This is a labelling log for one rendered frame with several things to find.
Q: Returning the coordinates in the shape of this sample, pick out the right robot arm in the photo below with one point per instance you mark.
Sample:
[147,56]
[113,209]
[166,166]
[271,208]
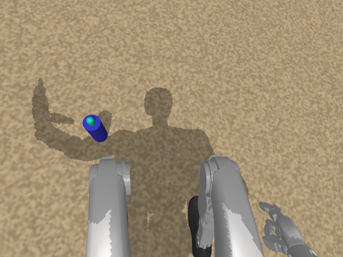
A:
[301,251]

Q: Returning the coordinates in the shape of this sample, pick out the right robot foot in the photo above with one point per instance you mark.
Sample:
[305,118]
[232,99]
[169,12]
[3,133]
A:
[193,218]

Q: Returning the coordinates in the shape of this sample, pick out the bottle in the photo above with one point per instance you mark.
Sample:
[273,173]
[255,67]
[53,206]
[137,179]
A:
[95,128]

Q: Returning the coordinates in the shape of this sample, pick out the right robot hand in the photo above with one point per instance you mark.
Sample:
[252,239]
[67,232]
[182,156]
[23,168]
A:
[287,234]

